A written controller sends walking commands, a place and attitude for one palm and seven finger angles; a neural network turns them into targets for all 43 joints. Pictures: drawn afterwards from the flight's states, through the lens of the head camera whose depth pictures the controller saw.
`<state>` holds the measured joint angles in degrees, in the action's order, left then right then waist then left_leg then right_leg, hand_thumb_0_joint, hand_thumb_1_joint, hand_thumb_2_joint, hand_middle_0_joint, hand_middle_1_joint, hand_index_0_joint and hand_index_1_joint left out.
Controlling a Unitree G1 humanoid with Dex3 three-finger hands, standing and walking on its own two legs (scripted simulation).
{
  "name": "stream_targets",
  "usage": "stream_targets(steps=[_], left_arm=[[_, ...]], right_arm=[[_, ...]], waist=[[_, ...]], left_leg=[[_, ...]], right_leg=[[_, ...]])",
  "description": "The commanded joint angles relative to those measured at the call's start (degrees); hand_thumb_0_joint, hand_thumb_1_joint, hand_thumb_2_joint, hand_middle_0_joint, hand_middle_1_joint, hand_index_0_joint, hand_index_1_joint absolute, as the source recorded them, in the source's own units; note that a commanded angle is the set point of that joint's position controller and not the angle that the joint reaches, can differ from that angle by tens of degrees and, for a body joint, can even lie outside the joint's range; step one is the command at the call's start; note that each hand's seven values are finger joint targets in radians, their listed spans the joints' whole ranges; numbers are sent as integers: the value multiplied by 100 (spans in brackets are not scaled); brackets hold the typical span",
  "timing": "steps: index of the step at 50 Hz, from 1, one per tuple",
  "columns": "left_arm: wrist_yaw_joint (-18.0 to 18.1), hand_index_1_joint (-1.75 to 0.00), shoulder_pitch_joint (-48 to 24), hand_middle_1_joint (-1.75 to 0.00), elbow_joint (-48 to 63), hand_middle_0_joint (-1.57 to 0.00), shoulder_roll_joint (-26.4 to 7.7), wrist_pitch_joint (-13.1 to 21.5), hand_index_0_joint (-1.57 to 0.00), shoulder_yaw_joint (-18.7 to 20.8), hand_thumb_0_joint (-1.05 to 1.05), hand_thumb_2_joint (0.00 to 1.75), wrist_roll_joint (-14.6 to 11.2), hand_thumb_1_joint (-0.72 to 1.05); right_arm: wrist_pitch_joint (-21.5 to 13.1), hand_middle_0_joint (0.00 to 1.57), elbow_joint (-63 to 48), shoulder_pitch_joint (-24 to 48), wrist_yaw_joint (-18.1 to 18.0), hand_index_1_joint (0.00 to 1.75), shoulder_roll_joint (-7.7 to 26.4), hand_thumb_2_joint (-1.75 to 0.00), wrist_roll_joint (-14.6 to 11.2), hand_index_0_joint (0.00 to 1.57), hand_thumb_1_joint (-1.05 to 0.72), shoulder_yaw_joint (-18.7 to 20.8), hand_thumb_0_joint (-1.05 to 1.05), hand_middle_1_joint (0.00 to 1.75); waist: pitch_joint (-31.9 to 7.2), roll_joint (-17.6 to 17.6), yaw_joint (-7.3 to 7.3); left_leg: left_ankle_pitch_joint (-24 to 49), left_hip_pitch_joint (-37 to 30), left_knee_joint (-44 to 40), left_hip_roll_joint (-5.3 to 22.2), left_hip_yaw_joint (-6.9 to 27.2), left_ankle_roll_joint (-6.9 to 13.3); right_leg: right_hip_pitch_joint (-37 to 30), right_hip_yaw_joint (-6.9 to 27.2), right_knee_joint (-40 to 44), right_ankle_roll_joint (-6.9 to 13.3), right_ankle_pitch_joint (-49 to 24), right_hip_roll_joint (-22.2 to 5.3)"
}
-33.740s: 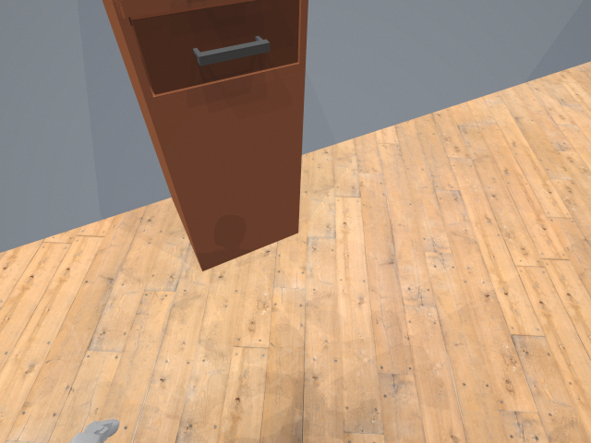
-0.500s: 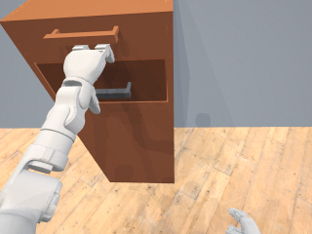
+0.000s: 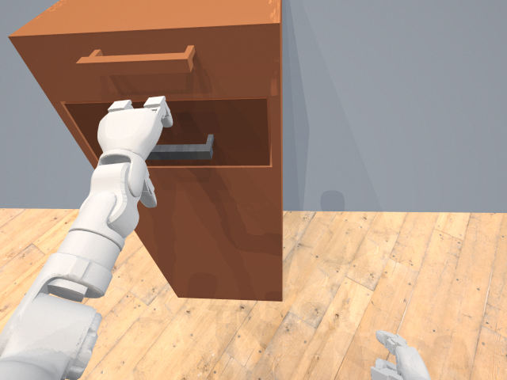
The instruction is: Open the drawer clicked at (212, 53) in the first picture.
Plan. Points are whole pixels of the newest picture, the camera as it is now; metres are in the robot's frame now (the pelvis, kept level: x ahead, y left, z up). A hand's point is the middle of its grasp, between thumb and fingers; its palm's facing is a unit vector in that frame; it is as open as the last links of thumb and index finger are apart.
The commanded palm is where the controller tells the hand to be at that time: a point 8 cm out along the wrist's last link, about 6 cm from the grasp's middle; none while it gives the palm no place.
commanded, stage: lower the fingers behind the handle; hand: left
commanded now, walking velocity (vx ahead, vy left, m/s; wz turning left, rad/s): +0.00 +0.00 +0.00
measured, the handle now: (170, 145) +0.52 +0.21 +0.09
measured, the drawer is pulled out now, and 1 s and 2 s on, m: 0.00 0.00 0.00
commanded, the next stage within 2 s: close the thumb around the handle in 1.28 s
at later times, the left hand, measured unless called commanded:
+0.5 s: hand (146, 177) +0.42 +0.22 +0.10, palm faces +0.06 -0.02 -1.00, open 13.9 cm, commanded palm +0.38 +0.21 +0.15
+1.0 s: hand (174, 190) +0.42 +0.18 +0.07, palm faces +0.08 -0.05 -1.00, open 13.7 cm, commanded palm +0.39 +0.20 +0.13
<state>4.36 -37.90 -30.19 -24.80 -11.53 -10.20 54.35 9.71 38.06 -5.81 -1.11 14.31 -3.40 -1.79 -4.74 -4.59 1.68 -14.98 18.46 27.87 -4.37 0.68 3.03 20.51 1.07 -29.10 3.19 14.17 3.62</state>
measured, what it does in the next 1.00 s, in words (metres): stands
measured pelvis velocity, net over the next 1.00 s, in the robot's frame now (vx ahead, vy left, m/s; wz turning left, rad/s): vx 0.00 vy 0.01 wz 0.00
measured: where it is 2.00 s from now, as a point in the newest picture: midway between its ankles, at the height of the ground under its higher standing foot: outside the picture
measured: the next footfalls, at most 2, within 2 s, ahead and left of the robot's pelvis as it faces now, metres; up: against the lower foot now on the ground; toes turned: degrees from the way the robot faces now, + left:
none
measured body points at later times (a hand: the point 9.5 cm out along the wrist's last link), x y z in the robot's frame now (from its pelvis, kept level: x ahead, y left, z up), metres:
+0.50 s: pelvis +0.01 +0.00 +0.00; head +0.03 -0.04 +0.44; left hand +0.41 +0.22 +0.16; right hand +0.14 -0.24 -0.14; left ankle -0.01 +0.09 -0.74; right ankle +0.00 -0.08 -0.74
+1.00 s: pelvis +0.00 +0.01 -0.01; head +0.04 -0.02 +0.44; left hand +0.41 +0.18 +0.12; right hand +0.14 -0.23 -0.15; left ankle -0.01 +0.09 -0.74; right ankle +0.00 -0.08 -0.74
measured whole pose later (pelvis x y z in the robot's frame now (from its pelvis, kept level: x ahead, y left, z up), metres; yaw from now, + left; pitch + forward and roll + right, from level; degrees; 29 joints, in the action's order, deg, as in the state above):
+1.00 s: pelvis +0.00 +0.01 -0.01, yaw +0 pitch +9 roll +0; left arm 13.2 -31.3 -32.4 -20.3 -2.5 -11.1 57.8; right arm 8.4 38.5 -10.8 -1.7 13.2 -2.4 0.8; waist -5.7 -4.0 1.2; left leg -18.6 26.0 35.3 -4.4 0.2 3.4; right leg 27.7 0.9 -35.5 3.0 17.2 3.8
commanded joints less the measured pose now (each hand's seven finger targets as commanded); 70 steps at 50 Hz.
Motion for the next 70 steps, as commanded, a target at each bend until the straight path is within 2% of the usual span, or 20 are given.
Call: stream_targets(steps=[1,3,6,11,13,18,23,28,30,32,37,38,40,43,44,50,53,55,63,70], left_arm=[[-493,-120,-1683,-120,864,-30,-793,-345,-30,32,0,30,5,-50],[-846,-120,-1996,-120,1242,-30,-664,-72,-30,-198,0,30,-125,-50],[-959,-120,-2343,-120,1898,-30,-1135,706,-30,191,0,30,-183,-50],[-213,-120,-2379,-120,2322,-30,-1509,1664,-30,931,0,30,-211,-50],[187,-120,-2045,-120,1951,-30,-1783,1603,-30,1388,0,30,-211,-50],[776,-120,-1369,-120,801,-30,-1316,732,-30,1178,0,30,58,-50],[256,-120,-1267,-120,822,-30,-697,-45,-30,236,0,30,167,-50],[-362,-120,-1916,-120,1749,-30,-881,580,-30,159,0,30,-96,-50],[-353,-120,-1759,-120,1136,-30,-607,744,-30,-70,0,30,43,-50],[-291,-120,-1743,-120,1079,-30,-684,971,-30,90,0,30,91,-50],[268,-120,-1799,-120,1311,-30,-1032,1369,-30,731,0,30,53,-50],[428,-120,-1731,-120,1194,-30,-1306,1356,-30,1025,0,30,87,-50],[734,-120,-1989,-120,1064,-30,-1137,1302,-30,944,0,30,185,-50],[1098,-120,-1727,-120,860,-30,-1403,1038,-30,1253,0,30,384,-50],[1140,-120,-1767,-120,772,-30,-1156,919,-30,982,0,30,448,-50],[1099,-120,-2014,-120,674,-30,-938,348,-30,673,0,30,339,-50],[931,-120,-1933,-120,374,-30,-1230,232,-30,859,0,30,297,-50],[800,-120,-2011,-120,305,-30,-977,261,-30,604,0,30,267,-50],[537,-120,-1654,-120,428,-30,-980,698,-30,633,0,30,290,-50],[616,-121,-2239,-121,560,-30,-964,1040,-30,524,0,32,300,-44]], right_arm=[[-48,20,-966,457,-81,30,806,-90,-56,20,-90,288,0,30],[-55,20,-1068,443,-158,30,817,-90,-42,20,-90,300,0,30],[-185,20,-1067,300,-294,30,722,-90,27,20,-90,311,0,30],[-374,20,-854,-81,-309,30,550,-90,93,20,-90,395,0,30],[-402,20,-757,-102,-241,30,566,-90,95,20,-90,428,0,30],[-360,20,-633,42,-79,30,626,-90,58,20,-90,430,0,30],[-168,20,-838,81,-58,30,800,-90,-11,20,-90,467,0,30],[-190,20,-964,67,-252,30,762,-90,25,20,-90,451,0,30],[-200,20,-808,-59,-280,30,685,-90,47,20,-90,416,0,30],[-220,20,-788,-164,-256,30,675,-90,36,20,-90,422,0,30],[-286,20,-846,-213,-200,30,594,-90,81,20,-90,475,0,30],[-285,20,-819,-218,-197,30,631,-90,100,20,-90,479,0,30],[-350,20,-778,-236,-175,30,572,-90,109,20,-90,476,0,30],[-371,20,-729,-249,-146,30,616,-90,142,20,-90,525,0,30],[-369,20,-722,-249,-133,30,590,-90,137,20,-90,515,0,30],[-301,20,-668,-257,-162,30,635,-90,76,20,-90,520,0,30],[-237,20,-652,-206,-241,30,694,-90,55,20,-90,460,0,30],[-238,20,-673,-184,-272,30,664,-90,40,20,-90,420,0,30],[-282,20,-851,-203,-270,30,672,-90,54,20,-90,453,0,30],[-404,20,-776,-350,-285,30,669,-90,26,20,-90,511,0,30]], waist=[[-1726,1057,-175],[-1622,1027,-336],[-1844,549,-267],[-2015,-134,-68],[-1959,75,97],[-1789,721,192],[-2041,804,-135],[-1916,710,-352],[-1435,528,-395],[-1279,434,-310],[-1857,282,-32],[-1884,298,44],[-1906,410,9],[-2274,407,111],[-2287,377,37],[-2326,519,-146],[-2037,843,-126],[-1774,842,-163],[-1659,605,-68],[-1579,450,-271]], left_leg=[[1444,-211,-117,219,-36,-60],[1349,-327,-33,180,5,4],[1426,-515,115,140,78,54],[1926,-631,249,139,164,-113],[1989,-340,227,146,112,-189],[1646,212,108,180,-38,-231],[1654,-82,168,209,-44,-109],[1554,-358,263,161,68,25],[1425,-331,304,171,103,-6],[1359,-275,314,199,160,-65],[1747,-202,445,177,136,-155],[1718,-80,425,178,132,-181],[1616,66,450,193,89,-183],[1828,116,496,191,39,-217],[1884,86,524,195,13,-214],[1772,-156,426,222,-6,-145],[1404,127,283,190,-2,-103],[1224,153,218,187,-25,-75],[1073,175,168,173,-50,-56],[864,110,281,166,-12,-37]], right_leg=[[-1372,141,263,-143,-1691,-337],[-1202,152,272,-153,-1679,-341],[-1136,234,153,-116,-1703,-338],[-828,130,-34,17,-1610,-195],[-997,117,-56,21,-1666,-193],[-1110,137,-54,-30,-1526,-207],[-1141,156,7,-86,-1735,-241],[-947,198,20,-123,-1790,-255],[-463,120,9,-83,-1446,-216],[-202,68,-14,-29,-1158,-183],[-452,66,-288,31,-1399,-158],[-517,57,-317,45,-1337,-149],[-412,36,-372,23,-1286,-145],[-616,82,-435,35,-1484,-123],[-557,77,-444,19,-1587,-135],[-629,58,-264,-33,-1529,-128],[-830,118,-133,-64,-1360,-161],[-734,112,-71,-87,-1267,-192],[-809,203,4,-49,-1075,-213],[-425,232,3,-53,-845,-203]])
